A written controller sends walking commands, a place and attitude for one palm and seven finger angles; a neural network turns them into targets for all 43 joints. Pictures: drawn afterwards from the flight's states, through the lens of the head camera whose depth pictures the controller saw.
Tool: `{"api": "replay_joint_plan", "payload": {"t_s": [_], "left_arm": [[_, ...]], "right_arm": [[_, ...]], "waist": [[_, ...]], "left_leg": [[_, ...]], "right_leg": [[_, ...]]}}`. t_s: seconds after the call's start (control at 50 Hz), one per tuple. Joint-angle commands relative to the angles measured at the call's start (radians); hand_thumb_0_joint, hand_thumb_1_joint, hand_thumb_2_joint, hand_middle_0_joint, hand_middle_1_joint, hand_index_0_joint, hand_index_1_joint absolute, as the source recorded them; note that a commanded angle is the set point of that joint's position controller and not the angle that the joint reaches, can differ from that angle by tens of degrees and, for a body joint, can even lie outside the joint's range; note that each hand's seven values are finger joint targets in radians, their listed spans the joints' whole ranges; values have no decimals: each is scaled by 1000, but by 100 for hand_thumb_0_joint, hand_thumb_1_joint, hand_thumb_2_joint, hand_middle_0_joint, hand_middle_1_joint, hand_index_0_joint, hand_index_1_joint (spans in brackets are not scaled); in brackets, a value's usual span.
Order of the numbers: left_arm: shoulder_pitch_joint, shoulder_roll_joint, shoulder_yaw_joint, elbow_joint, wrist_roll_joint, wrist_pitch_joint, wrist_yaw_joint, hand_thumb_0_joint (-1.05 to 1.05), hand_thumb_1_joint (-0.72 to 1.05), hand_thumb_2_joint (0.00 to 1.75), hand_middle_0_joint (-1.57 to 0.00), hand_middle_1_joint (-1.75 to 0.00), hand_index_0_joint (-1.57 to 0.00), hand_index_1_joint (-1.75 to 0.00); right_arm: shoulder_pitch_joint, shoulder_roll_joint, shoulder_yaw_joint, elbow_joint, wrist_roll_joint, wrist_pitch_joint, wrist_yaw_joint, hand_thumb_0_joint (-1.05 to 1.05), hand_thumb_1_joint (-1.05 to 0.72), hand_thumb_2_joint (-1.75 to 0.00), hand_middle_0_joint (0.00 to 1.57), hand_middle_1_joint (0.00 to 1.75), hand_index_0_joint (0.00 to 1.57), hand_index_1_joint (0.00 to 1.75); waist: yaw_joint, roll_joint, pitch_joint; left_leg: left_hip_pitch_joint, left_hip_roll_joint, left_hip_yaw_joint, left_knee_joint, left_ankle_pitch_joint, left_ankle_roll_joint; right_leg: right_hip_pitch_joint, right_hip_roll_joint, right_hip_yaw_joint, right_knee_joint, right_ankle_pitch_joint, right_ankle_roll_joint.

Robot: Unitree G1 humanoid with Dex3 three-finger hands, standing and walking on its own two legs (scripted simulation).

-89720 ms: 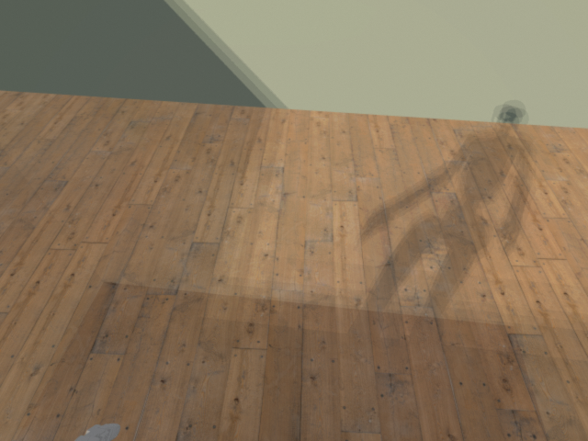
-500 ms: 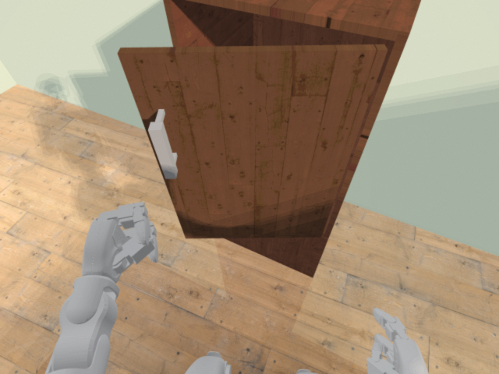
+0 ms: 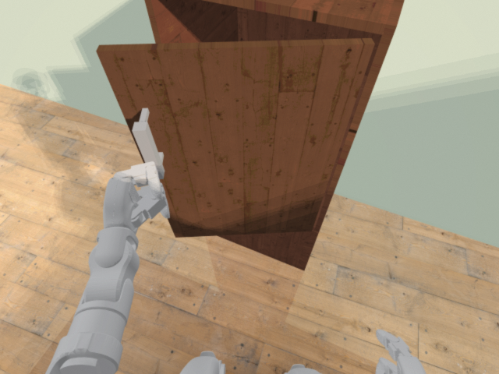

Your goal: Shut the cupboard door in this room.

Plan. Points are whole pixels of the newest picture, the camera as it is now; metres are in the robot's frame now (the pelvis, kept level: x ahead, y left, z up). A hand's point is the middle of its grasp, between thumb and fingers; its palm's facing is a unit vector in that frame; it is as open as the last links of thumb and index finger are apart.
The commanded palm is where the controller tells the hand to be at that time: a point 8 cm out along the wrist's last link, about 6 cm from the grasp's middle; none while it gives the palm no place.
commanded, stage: bring the fist close to the handle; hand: left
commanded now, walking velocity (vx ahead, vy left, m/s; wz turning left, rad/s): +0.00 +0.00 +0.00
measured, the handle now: (151, 144) +0.50 +0.20 +0.07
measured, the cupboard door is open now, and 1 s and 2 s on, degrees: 26 25 13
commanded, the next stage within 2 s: push the door shut along its arc in 0.54 s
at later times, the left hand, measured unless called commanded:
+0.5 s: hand (170, 185) +0.40 +0.14 +0.07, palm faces +0.08 -1.00 -0.02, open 3.1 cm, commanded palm +0.37 +0.20 +0.07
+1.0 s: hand (169, 166) +0.44 +0.15 +0.08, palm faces +0.00 -1.00 -0.02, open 3.1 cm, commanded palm +0.43 +0.20 +0.07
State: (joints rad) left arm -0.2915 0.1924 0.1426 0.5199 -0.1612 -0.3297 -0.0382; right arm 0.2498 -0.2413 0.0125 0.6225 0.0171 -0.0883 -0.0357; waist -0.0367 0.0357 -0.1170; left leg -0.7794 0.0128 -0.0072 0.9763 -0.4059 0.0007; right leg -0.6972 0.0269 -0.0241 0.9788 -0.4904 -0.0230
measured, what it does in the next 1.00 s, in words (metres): stands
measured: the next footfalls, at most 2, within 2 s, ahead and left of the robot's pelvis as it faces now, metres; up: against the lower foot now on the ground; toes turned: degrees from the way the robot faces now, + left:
none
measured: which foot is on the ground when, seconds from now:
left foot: down 0.00-1.00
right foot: down 0.00-1.00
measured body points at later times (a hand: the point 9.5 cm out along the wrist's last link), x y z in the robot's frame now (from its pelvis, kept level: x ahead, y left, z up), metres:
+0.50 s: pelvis +0.00 +0.00 +0.00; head +0.06 -0.01 +0.45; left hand +0.39 +0.20 +0.08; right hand +0.08 -0.26 -0.12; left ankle +0.04 +0.12 -0.68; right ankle +0.00 -0.11 -0.68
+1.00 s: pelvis -0.01 +0.00 -0.01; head +0.06 +0.00 +0.44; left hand +0.43 +0.21 +0.08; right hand +0.08 -0.26 -0.12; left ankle +0.04 +0.12 -0.68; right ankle +0.00 -0.11 -0.68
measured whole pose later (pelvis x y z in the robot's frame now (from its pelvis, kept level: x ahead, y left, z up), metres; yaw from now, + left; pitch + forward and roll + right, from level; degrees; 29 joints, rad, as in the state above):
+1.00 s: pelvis -0.01 +0.00 -0.01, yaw +0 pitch +15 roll -1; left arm -0.67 0.28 0.23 0.98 -0.14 -0.42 -0.14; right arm 0.29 -0.25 0.00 0.65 0.02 -0.04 -0.02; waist -0.08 0.04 -0.12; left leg -0.87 0.02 -0.01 1.01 -0.40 0.00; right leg -0.78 0.03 -0.03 1.00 -0.48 -0.02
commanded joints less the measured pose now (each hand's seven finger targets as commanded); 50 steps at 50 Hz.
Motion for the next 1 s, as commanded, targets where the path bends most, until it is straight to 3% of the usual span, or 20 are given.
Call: {"api": "replay_joint_plan", "payload": {"t_s": [0.0,0.04,0.06,0.12,0.16,0.18,0.24,0.26,0.36,0.44,0.54,0.6,0.64,0.66,0.68,0.82,0.86,0.92,0.96,0.98], "left_arm": [[-414,155,58,-138,-9,-81,3,0,90,90,-130,-150,-130,-150],[-422,153,63,-87,-10,-84,-1,0,90,90,-130,-150,-130,-150],[-432,180,85,-63,-5,-86,0,0,90,90,-130,-150,-130,-150],[-533,156,62,-15,-2,-95,-3,0,90,90,-130,-150,-130,-150],[-480,204,111,5,6,-104,0,0,90,90,-130,-150,-130,-150],[-457,162,84,-10,4,-108,-3,0,90,90,-130,-150,-130,-150],[-460,167,91,-1,-2,-115,0,0,90,90,-130,-150,-130,-150],[-456,199,118,4,2,-119,5,0,90,90,-130,-150,-130,-150],[-460,182,95,-74,9,-147,11,0,90,90,-130,-150,-130,-150],[-485,145,62,-62,12,-150,19,0,90,90,-130,-150,-130,-150],[-496,176,91,-29,12,-146,27,0,90,90,-130,-150,-130,-150],[-513,168,80,-11,14,-143,21,0,90,90,-130,-150,-130,-150],[-493,185,94,-3,11,-146,12,0,90,90,-130,-150,-130,-150],[-510,197,94,-3,15,-148,5,0,90,90,-130,-150,-130,-150],[-570,173,61,-2,17,-151,-7,0,90,90,-130,-150,-130,-150],[-744,218,82,151,5,-151,-67,0,90,90,-130,-150,-130,-150],[-750,266,120,199,4,-150,-86,0,90,90,-130,-150,-130,-150],[-828,248,92,252,8,-154,-114,0,90,90,-130,-150,-130,-150],[-854,286,122,287,9,-156,-124,0,90,90,-130,-150,-130,-150],[-883,270,99,312,13,-153,-131,0,90,90,-130,-150,-130,-150]], "right_arm": [[16,-128,-50,-107,2,-30,-4,0,-90,-90,20,30,20,30],[28,-129,-52,-104,1,-24,1,0,-90,-90,20,30,20,30],[40,-135,-55,-101,0,-21,1,0,-90,-90,20,30,20,30],[52,-131,-56,-91,0,-13,5,0,-90,-90,20,30,20,30],[65,-139,-60,-98,-4,-5,9,0,-90,-90,20,30,20,30],[62,-132,-61,-107,-3,-3,14,0,-90,-90,20,30,20,30],[70,-133,-62,-107,-2,7,19,0,-90,-90,20,30,20,30],[74,-137,-65,-104,-3,9,17,0,-90,-90,20,30,20,30],[75,-135,-70,-109,-3,14,17,0,-90,-90,20,30,20,30],[67,-131,-68,-98,-2,13,16,0,-90,-90,20,30,20,30],[62,-134,-66,-94,-3,15,12,0,-90,-90,20,30,20,30],[56,-130,-61,-97,-2,17,11,0,-90,-90,20,30,20,30],[55,-132,-61,-102,-2,20,12,0,-90,-90,20,30,20,30],[62,-137,-63,-101,-2,20,9,0,-90,-90,20,30,20,30],[60,-131,-60,-94,0,19,9,0,-90,-90,20,30,20,30],[81,-142,-59,-67,5,19,1,0,-90,-90,20,30,20,30],[96,-149,-59,-65,4,21,1,0,-90,-90,20,30,20,30],[105,-148,-58,-58,6,25,4,0,-90,-90,20,30,20,30],[128,-159,-62,-54,3,27,4,0,-90,-90,20,30,20,30],[131,-159,-61,-51,4,29,5,0,-90,-90,20,30,20,30]], "waist": [[-18,-17,-317],[-17,-29,-323],[-16,-43,-328],[-36,-35,-322],[-6,-27,-350],[-6,-10,-374],[-10,-42,-340],[-10,-59,-334],[-10,-25,-367],[-24,-4,-331],[-26,-59,-315],[-28,-25,-306],[-19,-40,-315],[-27,-45,-335],[-44,-9,-323],[-69,-30,-322],[-57,-14,-335],[-77,8,-341],[-78,-8,-362],[-94,-11,-353]], "left_leg": [[244,-10,-8,-103,199,22],[236,-11,-6,-100,210,22],[229,-10,-8,-99,214,23],[217,-13,-4,-92,198,26],[219,-13,-6,-97,221,24],[240,-14,0,-98,238,24],[215,-14,6,-102,220,25],[207,-13,4,-102,213,28],[251,-11,6,-106,241,28],[256,-9,3,-115,200,25],[230,-11,4,-120,165,29],[228,-13,6,-122,151,28],[224,-14,6,-121,164,29],[232,-12,4,-113,173,31],[242,-13,3,-108,181,30],[219,-13,-14,-88,149,29],[205,-16,-13,-80,151,30],[211,-12,-22,-73,149,27],[208,-10,-31,-62,161,29],[205,-9,-35,-61,156,29]], "right_leg": [[68,-4,19,-153,317,11],[74,-2,20,-152,335,11],[78,0,19,-149,340,11],[60,-2,25,-152,333,15],[82,2,22,-143,346,9],[88,1,21,-142,365,9],[90,3,23,-153,359,13],[92,5,24,-154,352,14],[95,7,21,-148,373,11],[58,8,17,-158,321,11],[68,6,21,-172,293,15],[61,4,23,-174,280,14],[81,4,28,-173,299,13],[79,5,27,-166,308,14],[59,2,27,-162,323,13],[10,3,30,-155,283,13],[16,4,35,-149,282,10],[-26,4,28,-138,269,8],[-34,9,25,-126,268,6],[-56,8,21,-124,259,7]]}}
